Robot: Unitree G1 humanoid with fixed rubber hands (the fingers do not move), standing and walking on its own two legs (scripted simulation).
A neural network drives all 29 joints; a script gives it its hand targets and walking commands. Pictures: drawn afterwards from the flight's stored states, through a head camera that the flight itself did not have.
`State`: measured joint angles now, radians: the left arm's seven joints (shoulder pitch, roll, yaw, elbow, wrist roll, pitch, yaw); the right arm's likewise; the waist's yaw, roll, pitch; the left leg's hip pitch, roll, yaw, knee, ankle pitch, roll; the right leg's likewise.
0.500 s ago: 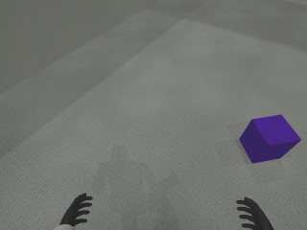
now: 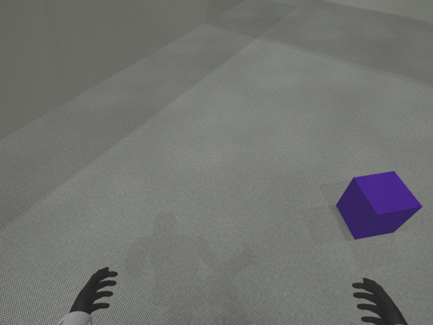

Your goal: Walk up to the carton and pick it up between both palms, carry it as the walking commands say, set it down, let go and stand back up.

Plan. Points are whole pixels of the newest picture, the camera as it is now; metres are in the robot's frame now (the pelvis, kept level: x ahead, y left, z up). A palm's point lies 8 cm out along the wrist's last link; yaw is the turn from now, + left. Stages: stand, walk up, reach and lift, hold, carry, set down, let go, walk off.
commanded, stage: stand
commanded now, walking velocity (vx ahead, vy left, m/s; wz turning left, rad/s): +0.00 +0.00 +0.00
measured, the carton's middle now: (374, 205) +0.74 -0.72 -0.64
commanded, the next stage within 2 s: walk up in 1.54 s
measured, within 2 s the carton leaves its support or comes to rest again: neither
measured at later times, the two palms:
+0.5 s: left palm out of the picture +0.11 +0.30 -0.08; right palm out of the picture +0.12 -0.29 -0.08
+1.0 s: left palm out of the picture +0.10 +0.32 -0.09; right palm out of the picture +0.11 -0.29 -0.08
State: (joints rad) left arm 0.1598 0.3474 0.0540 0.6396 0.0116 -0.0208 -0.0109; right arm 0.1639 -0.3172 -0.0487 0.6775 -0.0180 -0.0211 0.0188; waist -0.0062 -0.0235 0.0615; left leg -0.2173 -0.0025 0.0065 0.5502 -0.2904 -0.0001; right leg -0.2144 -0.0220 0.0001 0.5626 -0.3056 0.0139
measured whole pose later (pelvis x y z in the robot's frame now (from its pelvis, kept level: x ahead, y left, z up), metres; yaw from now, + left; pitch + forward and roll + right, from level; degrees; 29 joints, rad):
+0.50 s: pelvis -0.01 +0.01 +0.01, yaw +0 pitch -3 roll +0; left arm 0.19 0.38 0.03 0.78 0.00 -0.03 0.00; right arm 0.15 -0.36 -0.03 0.80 0.00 -0.02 0.01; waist 0.00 -0.01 0.07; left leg -0.17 0.00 0.01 0.47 -0.24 0.01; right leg -0.16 -0.02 0.00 0.46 -0.24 0.02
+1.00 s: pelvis +0.00 +0.01 +0.01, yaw +0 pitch -2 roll +0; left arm 0.16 0.39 0.02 0.92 0.00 -0.03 0.01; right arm 0.13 -0.36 -0.02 0.93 0.00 -0.03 0.00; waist 0.01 -0.01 0.06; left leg -0.14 -0.01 0.02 0.38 -0.20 0.01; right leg -0.13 -0.03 0.00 0.38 -0.21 0.03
